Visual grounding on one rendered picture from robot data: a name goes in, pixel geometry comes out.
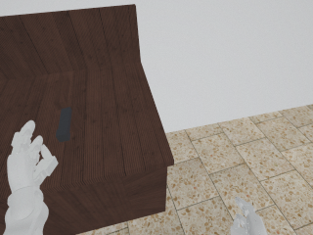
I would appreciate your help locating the left robot forearm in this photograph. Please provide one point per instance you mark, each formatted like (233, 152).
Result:
(27, 213)

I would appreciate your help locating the right robot hand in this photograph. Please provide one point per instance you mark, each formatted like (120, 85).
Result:
(251, 223)

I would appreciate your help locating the counter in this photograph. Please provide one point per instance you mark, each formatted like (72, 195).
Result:
(113, 168)

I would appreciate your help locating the left robot hand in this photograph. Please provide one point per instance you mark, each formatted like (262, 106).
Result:
(23, 166)

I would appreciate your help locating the tap lever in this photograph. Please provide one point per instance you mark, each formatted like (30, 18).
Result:
(63, 130)

